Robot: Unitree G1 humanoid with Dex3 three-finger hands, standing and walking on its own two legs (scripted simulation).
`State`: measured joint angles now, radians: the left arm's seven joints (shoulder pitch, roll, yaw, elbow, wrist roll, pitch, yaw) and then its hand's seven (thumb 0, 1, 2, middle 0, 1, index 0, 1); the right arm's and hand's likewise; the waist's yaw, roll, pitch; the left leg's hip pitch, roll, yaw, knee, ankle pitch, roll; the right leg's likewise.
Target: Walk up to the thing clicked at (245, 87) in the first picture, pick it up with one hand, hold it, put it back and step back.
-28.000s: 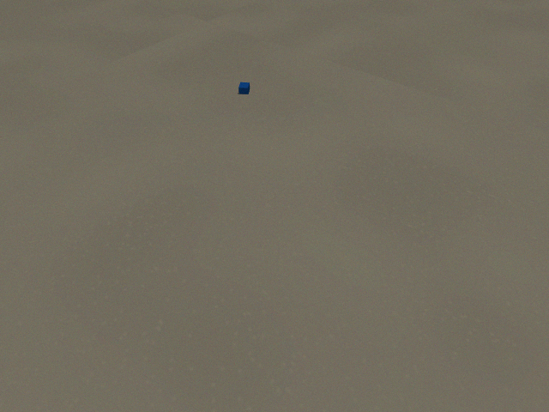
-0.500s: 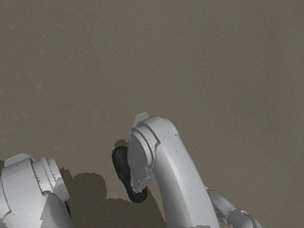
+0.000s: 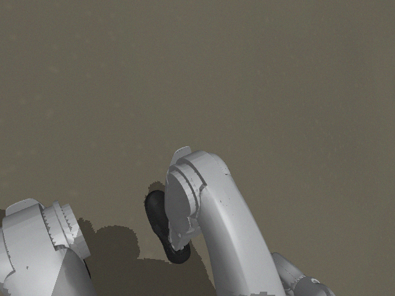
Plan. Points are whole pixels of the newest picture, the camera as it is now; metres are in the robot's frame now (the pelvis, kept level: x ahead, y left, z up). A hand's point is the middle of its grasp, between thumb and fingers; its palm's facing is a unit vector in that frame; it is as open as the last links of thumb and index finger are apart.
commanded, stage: close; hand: left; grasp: from above
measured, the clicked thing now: out of the picture +0.46 +0.34 -0.28
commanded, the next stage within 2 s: settle in 1.04 s
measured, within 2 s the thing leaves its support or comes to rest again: leaves its support in 1.42 s
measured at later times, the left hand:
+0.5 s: hand out of the picture +0.45 +0.33 -0.25, palm faces -0.45 -0.12 -0.88, open 9.5 cm
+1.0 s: hand out of the picture +0.45 +0.33 -0.24, palm faces -0.44 -0.10 -0.89, open 9.3 cm
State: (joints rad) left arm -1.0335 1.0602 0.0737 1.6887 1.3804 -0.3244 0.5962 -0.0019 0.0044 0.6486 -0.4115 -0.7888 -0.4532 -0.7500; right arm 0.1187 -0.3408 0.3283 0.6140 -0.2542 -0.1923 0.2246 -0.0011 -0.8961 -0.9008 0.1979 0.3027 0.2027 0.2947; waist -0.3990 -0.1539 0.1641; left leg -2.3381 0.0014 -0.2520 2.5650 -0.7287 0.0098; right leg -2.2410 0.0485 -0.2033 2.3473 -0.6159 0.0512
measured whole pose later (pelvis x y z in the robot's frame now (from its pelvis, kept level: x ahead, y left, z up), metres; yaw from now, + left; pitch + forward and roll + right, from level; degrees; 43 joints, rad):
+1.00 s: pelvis +0.00 +0.00 +0.00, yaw +0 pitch +27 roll -15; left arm -1.07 1.08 0.06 1.70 1.37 -0.32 0.59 0.01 0.14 0.29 -0.74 -0.40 -0.81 -0.34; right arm 0.11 -0.35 0.34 0.59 -0.25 -0.19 0.20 0.00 -0.90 -0.90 0.20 0.30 0.20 0.29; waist -0.40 -0.16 0.17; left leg -2.34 0.00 -0.25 2.56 -0.72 0.02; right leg -2.24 0.05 -0.20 2.34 -0.61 0.06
